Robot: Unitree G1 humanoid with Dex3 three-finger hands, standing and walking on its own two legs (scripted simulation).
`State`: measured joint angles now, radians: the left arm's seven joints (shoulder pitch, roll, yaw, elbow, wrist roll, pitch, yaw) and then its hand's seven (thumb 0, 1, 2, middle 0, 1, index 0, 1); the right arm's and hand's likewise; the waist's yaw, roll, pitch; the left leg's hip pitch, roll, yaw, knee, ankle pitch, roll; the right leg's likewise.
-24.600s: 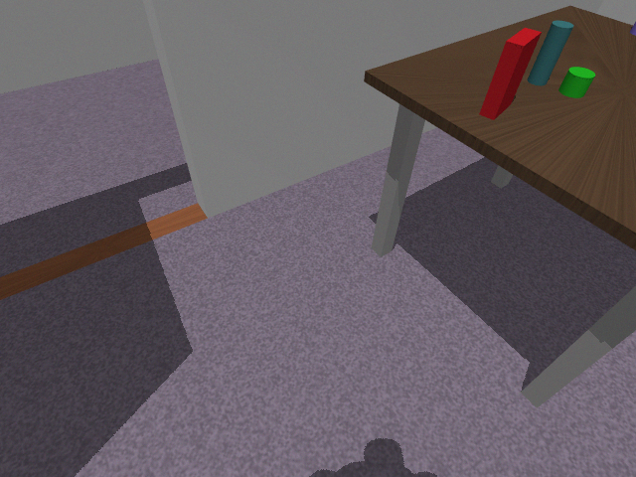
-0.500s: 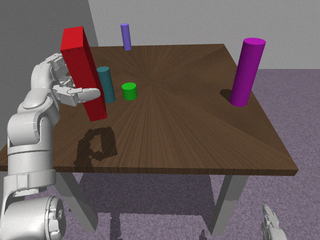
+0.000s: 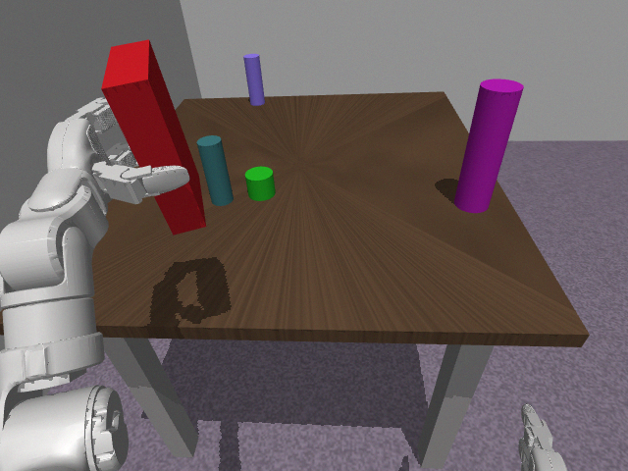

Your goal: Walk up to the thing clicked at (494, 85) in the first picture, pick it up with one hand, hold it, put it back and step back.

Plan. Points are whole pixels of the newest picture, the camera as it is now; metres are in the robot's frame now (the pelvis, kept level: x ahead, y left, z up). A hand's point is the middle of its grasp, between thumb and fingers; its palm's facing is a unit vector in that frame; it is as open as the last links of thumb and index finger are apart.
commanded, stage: hold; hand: left
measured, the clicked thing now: (161, 142) +0.38 +0.17 +0.30
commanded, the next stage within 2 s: none
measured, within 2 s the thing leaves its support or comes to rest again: neither
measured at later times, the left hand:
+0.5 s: hand (144, 155) +0.36 +0.19 +0.30, palm faces +0.23 -0.97 +0.03, open 13.1 cm
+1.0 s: hand (140, 165) +0.34 +0.19 +0.29, palm faces +0.21 -0.98 +0.01, open 13.1 cm
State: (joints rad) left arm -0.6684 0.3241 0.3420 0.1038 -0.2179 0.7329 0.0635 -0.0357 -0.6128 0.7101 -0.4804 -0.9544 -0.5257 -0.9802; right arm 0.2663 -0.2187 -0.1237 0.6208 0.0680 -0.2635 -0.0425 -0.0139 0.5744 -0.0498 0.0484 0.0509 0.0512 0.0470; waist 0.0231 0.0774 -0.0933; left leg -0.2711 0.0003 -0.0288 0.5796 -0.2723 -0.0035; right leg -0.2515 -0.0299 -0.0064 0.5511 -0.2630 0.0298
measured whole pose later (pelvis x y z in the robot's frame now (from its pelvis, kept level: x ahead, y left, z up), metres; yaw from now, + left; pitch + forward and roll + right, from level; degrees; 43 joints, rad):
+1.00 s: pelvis +0.00 +0.00 +0.00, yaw +0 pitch -2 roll +0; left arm -0.60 0.32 0.33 -0.05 -0.24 0.82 0.04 -0.04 -0.61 0.72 -0.46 -0.98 -0.51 -1.01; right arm 0.24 -0.22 -0.13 0.67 0.08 -0.28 -0.04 -0.01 0.55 -0.06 0.05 0.05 0.05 0.05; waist 0.04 0.09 -0.10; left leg -0.28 0.00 -0.03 0.60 -0.27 -0.01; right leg -0.26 -0.03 -0.01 0.57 -0.27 0.03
